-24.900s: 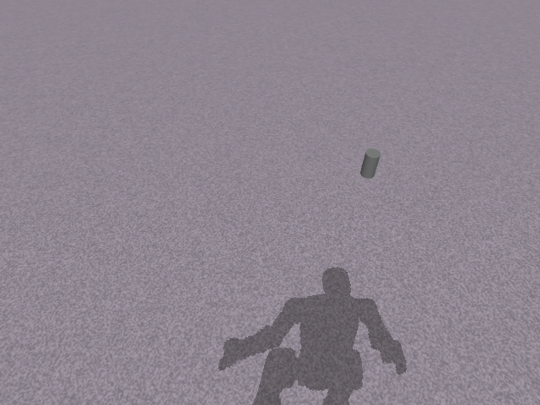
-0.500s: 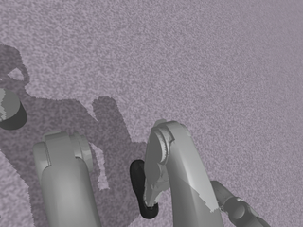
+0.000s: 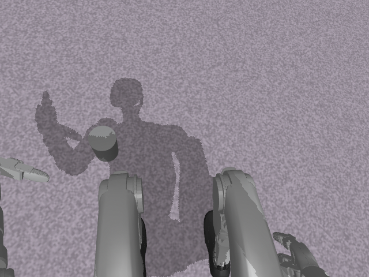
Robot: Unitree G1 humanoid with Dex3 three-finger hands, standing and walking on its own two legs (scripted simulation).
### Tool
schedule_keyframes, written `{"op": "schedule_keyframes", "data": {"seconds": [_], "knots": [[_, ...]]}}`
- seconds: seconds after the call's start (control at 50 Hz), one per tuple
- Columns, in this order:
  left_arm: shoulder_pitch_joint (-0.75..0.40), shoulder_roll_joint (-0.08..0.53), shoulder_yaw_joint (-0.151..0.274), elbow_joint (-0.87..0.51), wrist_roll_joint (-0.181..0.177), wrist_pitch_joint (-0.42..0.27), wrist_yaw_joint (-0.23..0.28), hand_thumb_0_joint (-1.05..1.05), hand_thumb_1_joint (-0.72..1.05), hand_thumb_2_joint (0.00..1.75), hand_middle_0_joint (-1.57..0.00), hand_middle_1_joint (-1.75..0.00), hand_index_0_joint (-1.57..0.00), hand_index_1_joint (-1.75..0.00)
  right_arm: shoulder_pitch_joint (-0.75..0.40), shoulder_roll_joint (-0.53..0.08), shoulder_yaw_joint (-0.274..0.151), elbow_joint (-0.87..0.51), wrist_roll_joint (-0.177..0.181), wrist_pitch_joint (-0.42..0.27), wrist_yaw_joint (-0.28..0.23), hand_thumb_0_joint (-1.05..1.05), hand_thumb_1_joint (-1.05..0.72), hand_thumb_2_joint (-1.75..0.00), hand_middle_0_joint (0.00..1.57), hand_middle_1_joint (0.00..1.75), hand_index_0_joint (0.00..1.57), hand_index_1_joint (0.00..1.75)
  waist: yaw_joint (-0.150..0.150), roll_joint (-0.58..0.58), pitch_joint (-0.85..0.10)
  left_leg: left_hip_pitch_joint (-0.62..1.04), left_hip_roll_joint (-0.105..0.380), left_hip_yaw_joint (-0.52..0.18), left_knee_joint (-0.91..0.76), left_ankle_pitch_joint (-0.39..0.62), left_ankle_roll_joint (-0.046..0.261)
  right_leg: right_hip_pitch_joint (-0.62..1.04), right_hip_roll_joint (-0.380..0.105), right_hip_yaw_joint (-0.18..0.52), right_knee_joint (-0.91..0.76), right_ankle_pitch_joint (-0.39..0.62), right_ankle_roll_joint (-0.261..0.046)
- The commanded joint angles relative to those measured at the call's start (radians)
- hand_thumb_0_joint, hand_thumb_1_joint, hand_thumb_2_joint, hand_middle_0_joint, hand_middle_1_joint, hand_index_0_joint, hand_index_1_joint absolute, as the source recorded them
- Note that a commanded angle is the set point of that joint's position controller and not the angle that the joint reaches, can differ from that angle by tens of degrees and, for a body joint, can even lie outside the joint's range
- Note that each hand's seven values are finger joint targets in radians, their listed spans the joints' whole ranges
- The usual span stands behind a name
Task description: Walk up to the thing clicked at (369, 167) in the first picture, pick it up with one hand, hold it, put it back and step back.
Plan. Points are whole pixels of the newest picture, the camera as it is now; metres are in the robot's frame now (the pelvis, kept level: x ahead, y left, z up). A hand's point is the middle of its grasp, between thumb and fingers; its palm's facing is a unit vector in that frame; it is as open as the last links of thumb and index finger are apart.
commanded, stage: home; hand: left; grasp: from the side
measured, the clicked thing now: (105, 145) +0.44 +0.24 -0.30
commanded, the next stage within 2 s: none
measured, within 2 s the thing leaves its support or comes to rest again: neither
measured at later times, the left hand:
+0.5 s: hand (7, 179) +0.28 +0.24 +0.12, palm faces +0.22 -0.90 -0.38, open 17.4 cm
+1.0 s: hand out of the picture +0.23 +0.20 +0.29, palm faces +0.24 -0.93 -0.29, open 17.6 cm
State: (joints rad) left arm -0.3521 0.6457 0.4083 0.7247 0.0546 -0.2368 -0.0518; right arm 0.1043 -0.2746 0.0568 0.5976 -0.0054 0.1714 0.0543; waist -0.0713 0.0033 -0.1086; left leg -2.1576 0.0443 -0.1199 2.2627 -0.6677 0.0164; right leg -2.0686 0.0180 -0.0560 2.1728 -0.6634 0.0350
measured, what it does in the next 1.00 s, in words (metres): rises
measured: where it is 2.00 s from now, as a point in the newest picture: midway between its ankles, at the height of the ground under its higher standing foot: (177, 261)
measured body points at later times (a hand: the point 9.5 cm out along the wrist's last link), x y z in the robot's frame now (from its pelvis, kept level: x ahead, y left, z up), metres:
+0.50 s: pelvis +0.05 -0.02 +0.23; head +0.17 +0.01 +0.66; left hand +0.26 +0.29 +0.15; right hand +0.26 -0.26 +0.13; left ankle +0.09 +0.12 -0.35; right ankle +0.11 -0.14 -0.35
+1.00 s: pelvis +0.09 +0.00 +0.33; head +0.10 +0.01 +0.78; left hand +0.22 +0.25 +0.31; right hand +0.28 -0.21 +0.27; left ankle +0.08 +0.12 -0.35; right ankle +0.11 -0.14 -0.35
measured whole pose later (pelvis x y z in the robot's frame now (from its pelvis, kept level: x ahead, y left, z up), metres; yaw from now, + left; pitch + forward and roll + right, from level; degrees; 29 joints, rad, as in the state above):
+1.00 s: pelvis +0.09 +0.00 +0.33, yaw +8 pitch +9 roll -3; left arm 0.49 0.21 -0.03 -0.06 -0.02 0.30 0.17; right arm 0.29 -0.18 0.03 0.46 0.03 -0.07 -0.20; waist -0.03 0.05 -0.16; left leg -0.69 0.04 -0.03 1.01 -0.49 -0.01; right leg -0.63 -0.01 -0.03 0.95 -0.48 0.03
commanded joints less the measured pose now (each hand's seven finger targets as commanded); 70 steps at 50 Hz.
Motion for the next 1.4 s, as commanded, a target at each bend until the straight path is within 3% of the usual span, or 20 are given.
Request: {"op": "schedule_keyframes", "data": {"seconds": [0.0,0.02,0.06,0.14,0.16,0.32,0.38,0.52,0.58,0.68,0.8,0.96,1.02,1.1,1.2,1.22,1.24,1.28,1.3,1.38], "knots": [[-0.039,0.158,-0.004,-0.358,-0.015,0.066,0.047,0.00,-0.55,0.05,-0.05,-0.05,-0.05,-0.05,0.078,-0.220,-0.128,-0.134,0.030,-0.028,-0.044,0.00,-0.90,-0.90,0.20,0.30,0.20,0.30,0.005,0.129,-0.653,0.612,-0.006,0.013,-0.454,0.042,0.010,0.350,0.026,-0.046,-0.361,0.088,-0.068],[-0.047,0.170,-0.002,-0.426,-0.017,0.081,0.060,0.00,-0.54,0.06,-0.05,-0.05,-0.05,-0.05,0.081,-0.212,-0.130,-0.140,0.034,-0.030,-0.053,0.00,-0.90,-0.90,0.20,0.30,0.20,0.30,0.006,0.108,-0.661,0.618,-0.008,0.021,-0.478,0.027,0.014,0.402,0.024,-0.036,-0.400,0.076,-0.064],[0.037,0.136,-0.015,-0.423,-0.019,0.123,0.080,0.00,-0.54,0.06,-0.05,-0.05,-0.05,-0.06,0.067,-0.198,-0.130,-0.162,0.043,-0.045,-0.070,0.00,-0.90,-0.90,0.20,0.30,0.20,0.30,0.014,0.071,-0.637,0.636,-0.010,0.033,-0.539,-0.011,0.018,0.480,0.021,-0.019,-0.471,0.037,-0.061],[0.097,0.126,-0.012,-0.488,-0.018,0.169,0.121,0.00,-0.55,0.06,-0.05,-0.05,-0.05,-0.05,0.060,-0.165,-0.128,-0.172,0.047,-0.073,-0.107,0.00,-0.90,-0.90,0.20,0.30,0.20,0.30,0.037,0.106,-0.627,0.738,-0.012,0.062,-0.628,0.012,0.015,0.605,0.011,0.025,-0.574,0.041,-0.060],[0.112,0.099,-0.026,-0.509,-0.022,0.180,0.129,0.00,-0.53,0.07,-0.05,-0.06,-0.05,-0.06,0.060,-0.157,-0.126,-0.182,0.049,-0.078,-0.115,0.00,-0.90,-0.90,0.20,0.30,0.20,0.30,0.031,0.106,-0.645,0.772,-0.014,0.067,-0.649,0.032,0.015,0.647,0.009,0.030,-0.600,0.054,-0.060],[0.300,-0.082,-0.141,-0.476,-0.037,0.272,0.175,0.00,-0.53,0.07,-0.05,-0.06,-0.05,-0.06,0.084,-0.104,-0.115,-0.175,0.047,-0.145,-0.164,0.00,-0.90,-0.90,0.20,0.30,0.20,0.30,0.022,0.049,-0.497,0.935,-0.018,0.110,-0.810,0.198,0.017,0.931,-0.006,0.078,-0.846,0.212,-0.045],[0.343,-0.131,-0.179,-0.485,-0.043,0.307,0.187,0.00,-0.54,0.06,-0.05,-0.05,-0.05,-0.05,0.096,-0.098,-0.115,-0.172,0.047,-0.169,-0.173,0.00,-0.90,-0.90,0.20,0.30,0.20,0.30,0.015,0.034,-0.455,1.016,-0.019,0.114,-0.880,0.245,0.016,1.029,-0.013,0.080,-0.931,0.268,-0.040],[0.473,-0.185,-0.219,-0.606,-0.055,0.384,0.230,0.00,-0.55,0.05,-0.05,-0.05,-0.05,-0.05,0.111,-0.083,-0.105,-0.206,0.052,-0.201,-0.204,0.00,-0.90,-0.90,0.20,0.30,0.20,0.30,0.035,0.063,-0.400,1.268,-0.025,0.113,-1.083,0.346,0.002,1.214,-0.011,0.044,-1.084,0.364,-0.046],[0.529,-0.223,-0.252,-0.664,-0.062,0.418,0.244,0.00,-0.57,0.04,-0.05,-0.05,-0.05,-0.05,0.116,-0.073,-0.093,-0.218,0.052,-0.213,-0.220,0.00,-0.90,-0.90,0.20,0.30,0.20,0.30,0.044,0.082,-0.342,1.360,-0.027,0.111,-1.176,0.360,-0.006,1.273,-0.010,0.028,-1.148,0.369,-0.049],[0.644,-0.286,-0.324,-0.792,-0.068,0.471,0.256,0.00,-0.56,0.05,-0.05,-0.05,-0.05,-0.05,0.133,-0.056,-0.087,-0.246,0.045,-0.233,-0.248,0.00,-0.90,-0.90,0.20,0.30,0.20,0.30,0.028,0.086,-0.266,1.478,-0.032,0.111,-1.294,0.367,-0.009,1.384,-0.004,0.013,-1.261,0.383,-0.043],[0.760,-0.325,-0.370,-0.918,-0.070,0.503,0.253,0.00,-0.57,0.04,-0.05,-0.05,-0.05,-0.05,0.126,-0.045,-0.078,-0.280,0.038,-0.269,-0.264,0.00,-0.90,-0.90,0.20,0.30,0.20,0.30,0.034,0.052,-0.146,1.542,-0.022,0.092,-1.401,0.338,-0.012,1.427,0.010,-0.021,-1.337,0.337,-0.045],[0.826,-0.346,-0.378,-0.949,-0.065,0.493,0.223,0.00,-0.59,0.03,-0.04,-0.05,-0.04,-0.05,0.122,-0.048,-0.082,-0.285,0.025,-0.308,-0.260,0.00,-0.90,-0.90,0.20,0.30,0.20,0.30,0.040,0.020,-0.056,1.570,-0.016,0.081,-1.464,0.351,-0.020,1.461,0.017,-0.034,-1.373,0.330,-0.043],[0.804,-0.343,-0.366,-0.930,-0.059,0.483,0.216,0.00,-0.59,0.03,-0.04,-0.05,-0.04,-0.05,0.126,-0.045,-0.078,-0.281,0.019,-0.317,-0.257,0.00,-0.90,-0.90,0.20,0.30,0.20,0.30,0.029,0.028,-0.073,1.591,-0.017,0.084,-1.455,0.395,-0.020,1.481,0.014,-0.027,-1.374,0.365,-0.043],[0.778,-0.340,-0.370,-0.954,-0.054,0.471,0.210,0.00,-0.58,0.04,-0.05,-0.05,-0.05,-0.05,0.124,-0.042,-0.076,-0.277,0.013,-0.328,-0.255,0.00,-0.90,-0.90,0.20,0.30,0.20,0.30,0.040,0.070,-0.126,1.626,-0.021,0.084,-1.459,0.420,-0.025,1.511,0.012,-0.020,-1.371,0.382,-0.048],[0.740,-0.322,-0.364,-0.969,-0.057,0.469,0.211,0.00,-0.57,0.04,-0.05,-0.05,-0.05,-0.05,0.112,-0.043,-0.069,-0.266,0.015,-0.338,-0.254,0.00,-0.90,-0.90,0.20,0.30,0.20,0.30,0.039,0.087,-0.094,1.636,-0.024,0.087,-1.476,0.398,-0.026,1.511,0.010,-0.021,-1.389,0.368,-0.047],[0.799,-0.352,-0.376,-0.895,-0.058,0.477,0.208,0.00,-0.58,0.04,-0.05,-0.05,-0.05,-0.05,0.109,-0.039,-0.067,-0.269,0.013,-0.339,-0.254,0.00,-0.90,-0.90,0.20,0.30,0.20,0.30,0.041,0.063,-0.075,1.625,-0.027,0.092,-1.470,0.394,-0.023,1.510,0.010,-0.021,-1.401,0.367,-0.044],[0.759,-0.328,-0.368,-0.957,-0.059,0.469,0.209,0.00,-0.57,0.04,-0.05,-0.05,-0.05,-0.05,0.107,-0.040,-0.067,-0.269,0.014,-0.340,-0.254,0.00,-0.90,-0.90,0.20,0.30,0.20,0.30,0.040,0.049,-0.087,1.621,-0.029,0.095,-1.468,0.385,-0.020,1.516,0.009,-0.019,-1.410,0.363,-0.042],[0.831,-0.360,-0.380,-0.873,-0.058,0.475,0.204,0.00,-0.57,0.04,-0.05,-0.05,-0.05,-0.05,0.104,-0.038,-0.066,-0.268,0.014,-0.339,-0.254,0.00,-0.90,-0.90,0.20,0.30,0.20,0.30,0.042,0.023,-0.072,1.609,-0.033,0.102,-1.459,0.388,-0.016,1.520,0.006,-0.015,-1.419,0.372,-0.038],[0.784,-0.336,-0.367,-0.930,-0.062,0.471,0.203,0.00,-0.56,0.05,-0.05,-0.05,-0.05,-0.05,0.109,-0.042,-0.068,-0.266,0.014,-0.339,-0.251,0.00,-0.90,-0.90,0.20,0.30,0.20,0.30,0.045,0.029,-0.080,1.612,-0.036,0.108,-1.454,0.397,-0.015,1.527,0.004,-0.011,-1.423,0.385,-0.036],[0.813,-0.348,-0.365,-0.879,-0.063,0.471,0.199,0.00,-0.57,0.04,-0.05,-0.05,-0.05,-0.05,0.102,-0.045,-0.070,-0.268,0.015,-0.337,-0.248,0.00,-0.90,-0.90,0.20,0.30,0.20,0.30,0.048,0.007,-0.075,1.596,-0.036,0.107,-1.454,0.393,-0.013,1.526,0.003,-0.011,-1.422,0.384,-0.035]]}}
